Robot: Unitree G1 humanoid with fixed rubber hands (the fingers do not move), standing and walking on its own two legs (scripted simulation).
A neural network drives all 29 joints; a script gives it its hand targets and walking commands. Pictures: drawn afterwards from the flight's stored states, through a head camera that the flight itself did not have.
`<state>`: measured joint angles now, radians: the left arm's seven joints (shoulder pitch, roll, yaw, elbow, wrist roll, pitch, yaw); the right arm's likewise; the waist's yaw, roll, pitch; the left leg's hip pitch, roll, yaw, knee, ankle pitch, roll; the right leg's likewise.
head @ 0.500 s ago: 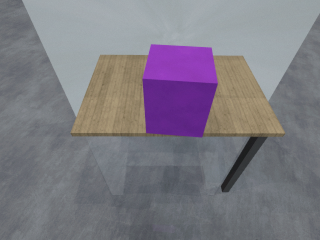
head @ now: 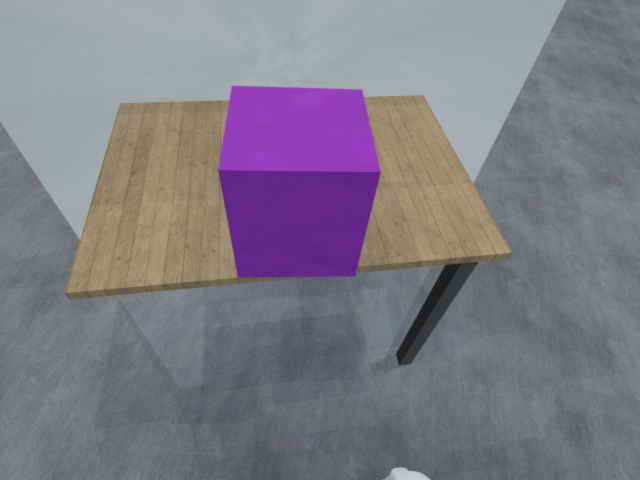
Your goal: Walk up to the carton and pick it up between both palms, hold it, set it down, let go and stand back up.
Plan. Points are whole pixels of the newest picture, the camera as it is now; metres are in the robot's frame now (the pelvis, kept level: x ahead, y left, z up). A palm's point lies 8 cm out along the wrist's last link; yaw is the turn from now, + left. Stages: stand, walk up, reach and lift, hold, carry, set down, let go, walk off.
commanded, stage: walk up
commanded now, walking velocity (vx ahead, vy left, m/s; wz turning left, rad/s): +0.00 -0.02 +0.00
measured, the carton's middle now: (297, 187) +0.58 +0.05 +0.00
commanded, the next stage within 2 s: none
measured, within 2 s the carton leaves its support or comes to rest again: neither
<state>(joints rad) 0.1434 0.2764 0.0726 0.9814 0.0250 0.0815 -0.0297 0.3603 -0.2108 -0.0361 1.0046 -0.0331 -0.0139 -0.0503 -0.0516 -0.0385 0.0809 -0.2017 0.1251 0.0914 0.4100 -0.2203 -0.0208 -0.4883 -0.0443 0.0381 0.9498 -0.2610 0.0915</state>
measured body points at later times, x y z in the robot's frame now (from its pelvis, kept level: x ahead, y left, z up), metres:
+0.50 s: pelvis -0.01 -0.07 -0.01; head +0.01 -0.07 +0.44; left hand +0.06 +0.16 -0.17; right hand +0.00 -0.32 -0.16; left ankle -0.03 +0.03 -0.75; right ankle +0.02 -0.19 -0.75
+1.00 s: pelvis -0.01 -0.05 -0.01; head +0.00 -0.05 +0.44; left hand -0.04 +0.19 -0.16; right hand -0.02 -0.28 -0.17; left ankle -0.03 +0.04 -0.74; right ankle +0.02 -0.19 -0.75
